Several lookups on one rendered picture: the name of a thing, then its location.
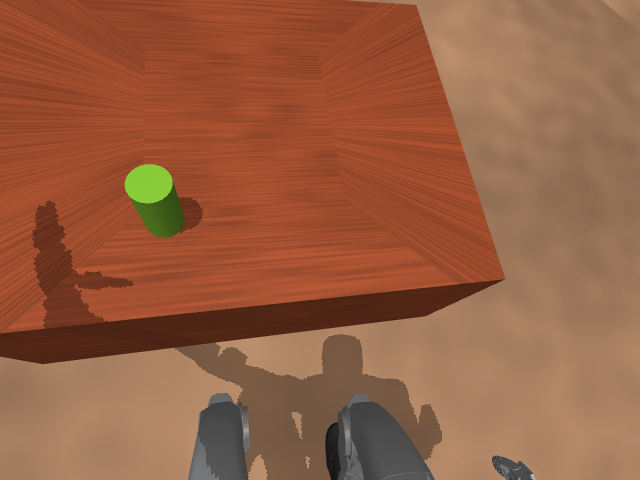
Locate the right robot foot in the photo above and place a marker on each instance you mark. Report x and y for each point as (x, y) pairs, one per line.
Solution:
(332, 456)

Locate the right robot hand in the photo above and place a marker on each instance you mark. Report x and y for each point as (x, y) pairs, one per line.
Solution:
(512, 470)

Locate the can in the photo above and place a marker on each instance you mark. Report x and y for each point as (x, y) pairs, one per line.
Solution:
(151, 190)

